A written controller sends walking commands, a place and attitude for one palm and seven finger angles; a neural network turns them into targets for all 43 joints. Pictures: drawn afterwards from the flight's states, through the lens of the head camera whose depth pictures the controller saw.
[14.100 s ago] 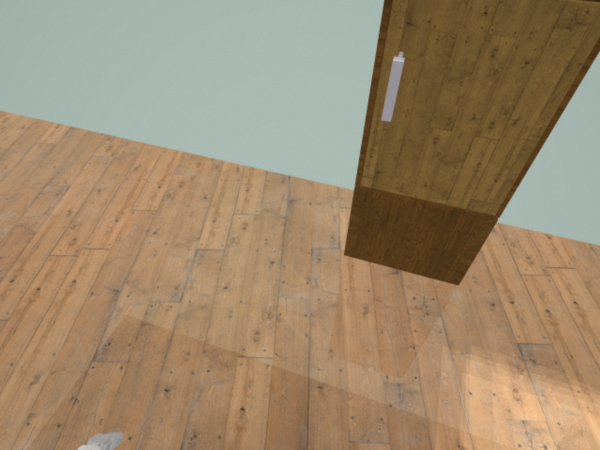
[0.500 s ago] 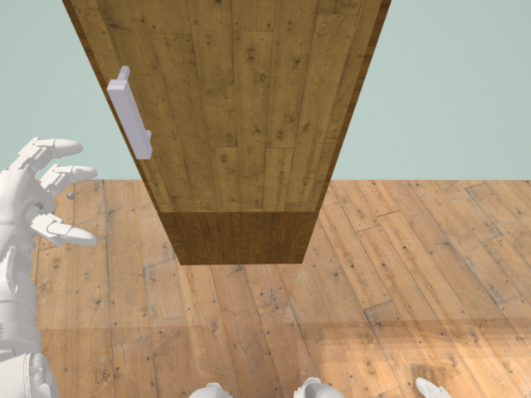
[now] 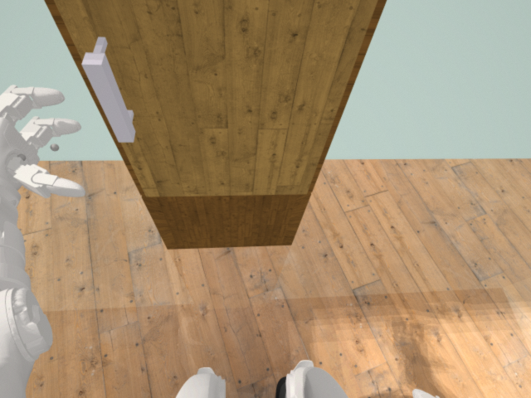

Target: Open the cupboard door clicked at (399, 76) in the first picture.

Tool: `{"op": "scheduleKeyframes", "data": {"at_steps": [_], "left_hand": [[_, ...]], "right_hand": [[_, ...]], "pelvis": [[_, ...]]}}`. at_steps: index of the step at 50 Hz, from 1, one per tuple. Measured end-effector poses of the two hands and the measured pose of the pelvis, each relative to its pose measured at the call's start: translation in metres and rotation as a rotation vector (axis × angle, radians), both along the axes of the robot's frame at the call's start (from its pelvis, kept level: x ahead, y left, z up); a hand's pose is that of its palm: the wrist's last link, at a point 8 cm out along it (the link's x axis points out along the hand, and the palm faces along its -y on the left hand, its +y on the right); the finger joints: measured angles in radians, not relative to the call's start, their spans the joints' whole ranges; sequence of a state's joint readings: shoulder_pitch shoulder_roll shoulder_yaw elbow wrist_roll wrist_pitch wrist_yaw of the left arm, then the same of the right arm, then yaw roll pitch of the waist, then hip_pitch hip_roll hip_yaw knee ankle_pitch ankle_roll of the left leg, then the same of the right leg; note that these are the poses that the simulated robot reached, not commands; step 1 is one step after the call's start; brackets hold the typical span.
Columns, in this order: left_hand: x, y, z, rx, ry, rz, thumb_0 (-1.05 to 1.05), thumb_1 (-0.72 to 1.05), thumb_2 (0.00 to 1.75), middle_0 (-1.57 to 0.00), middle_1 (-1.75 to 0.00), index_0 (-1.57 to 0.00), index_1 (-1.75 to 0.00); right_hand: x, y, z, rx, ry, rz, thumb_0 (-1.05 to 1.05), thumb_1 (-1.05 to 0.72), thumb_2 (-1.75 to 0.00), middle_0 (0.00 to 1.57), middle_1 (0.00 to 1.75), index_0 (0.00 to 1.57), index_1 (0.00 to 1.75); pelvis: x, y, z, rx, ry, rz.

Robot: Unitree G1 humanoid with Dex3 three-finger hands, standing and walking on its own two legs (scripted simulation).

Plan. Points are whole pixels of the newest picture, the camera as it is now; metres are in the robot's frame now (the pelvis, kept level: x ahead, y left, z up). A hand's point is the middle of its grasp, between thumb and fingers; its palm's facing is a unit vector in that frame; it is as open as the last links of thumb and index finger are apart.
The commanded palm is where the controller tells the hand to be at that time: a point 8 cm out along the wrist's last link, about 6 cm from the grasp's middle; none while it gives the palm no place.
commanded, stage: move the hooked fingers beside the handle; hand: left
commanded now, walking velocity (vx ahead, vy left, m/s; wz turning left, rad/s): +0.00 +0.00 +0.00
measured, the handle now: (115, 93) +0.57 +0.24 +0.08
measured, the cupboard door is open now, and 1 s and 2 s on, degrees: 0 0 0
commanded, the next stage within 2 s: slide the fingers in behind the handle in 1.24 s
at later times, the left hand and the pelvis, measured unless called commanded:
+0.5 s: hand (65, 111) +0.51 +0.29 +0.09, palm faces +0.04 -1.00 -0.03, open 14.0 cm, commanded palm +0.49 +0.34 +0.08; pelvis +0.00 +0.01 -0.01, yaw -1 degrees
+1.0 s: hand (59, 123) +0.50 +0.30 +0.08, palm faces +0.00 -1.00 +0.00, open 14.0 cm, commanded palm +0.48 +0.34 +0.08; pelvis +0.02 +0.01 -0.01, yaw -1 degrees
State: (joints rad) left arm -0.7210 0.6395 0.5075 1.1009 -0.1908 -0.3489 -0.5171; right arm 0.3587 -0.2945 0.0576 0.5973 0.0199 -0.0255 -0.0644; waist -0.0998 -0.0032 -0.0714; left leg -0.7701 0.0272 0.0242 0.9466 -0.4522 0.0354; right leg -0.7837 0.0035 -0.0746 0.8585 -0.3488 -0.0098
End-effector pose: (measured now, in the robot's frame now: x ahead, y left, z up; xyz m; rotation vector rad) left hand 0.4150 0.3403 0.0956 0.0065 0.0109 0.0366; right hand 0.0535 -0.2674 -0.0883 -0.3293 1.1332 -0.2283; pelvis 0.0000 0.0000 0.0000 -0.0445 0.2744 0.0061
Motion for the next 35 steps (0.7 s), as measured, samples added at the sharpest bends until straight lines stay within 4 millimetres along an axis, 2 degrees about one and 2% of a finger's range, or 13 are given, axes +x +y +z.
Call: {"op": "scheduleKeyframes", "data": {"at_steps": [12,19,27,30,35], "left_hand": [[0.036,0.003,0.0,0.009,0.011,-0.009,-0.01,-0.5,0.3,-0.3,-1.2,-0.3,-1.2],[0.055,0.003,-0.002,0.002,0.047,-0.015,-0.01,-0.5,0.3,-0.3,-1.2,-0.3,-1.2],[0.076,0.007,0.0,0.018,0.016,-0.003,-0.01,-0.5,0.3,-0.3,-1.2,-0.3,-1.2],[0.077,0.008,-0.002,0.008,0.017,-0.012,-0.01,-0.5,0.3,-0.3,-1.2,-0.3,-1.2],[0.072,0.013,-0.016,-0.01,0.082,-0.014,-0.01,-0.5,0.3,-0.3,-1.2,-0.3,-1.2]], "right_hand": [[-0.042,-0.002,-0.002,-0.023,0.145,-0.07,0.0,-0.91,-0.9,0.2,0.3,0.21,0.3],[-0.059,0.001,-0.001,-0.028,0.208,-0.102,0.0,-0.91,-0.9,0.2,0.3,0.21,0.3],[-0.071,0.005,0.0,-0.034,0.265,-0.122,0.0,-0.91,-0.9,0.2,0.3,0.21,0.3],[-0.072,0.008,0.001,-0.026,0.275,-0.135,0.0,-0.91,-0.9,0.2,0.3,0.21,0.3],[-0.068,0.011,0.003,-0.018,0.275,-0.137,0.0,-0.91,-0.9,0.2,0.3,0.21,0.3]], "pelvis": [[0.001,0.003,-0.005,-0.01,0.05,-0.01],[0.002,0.004,-0.006,-0.016,0.07,-0.012],[0.004,0.007,-0.01,-0.023,0.107,-0.018],[0.007,0.007,-0.009,-0.024,0.112,-0.026],[0.012,0.009,-0.007,-0.027,0.111,-0.029]]}}
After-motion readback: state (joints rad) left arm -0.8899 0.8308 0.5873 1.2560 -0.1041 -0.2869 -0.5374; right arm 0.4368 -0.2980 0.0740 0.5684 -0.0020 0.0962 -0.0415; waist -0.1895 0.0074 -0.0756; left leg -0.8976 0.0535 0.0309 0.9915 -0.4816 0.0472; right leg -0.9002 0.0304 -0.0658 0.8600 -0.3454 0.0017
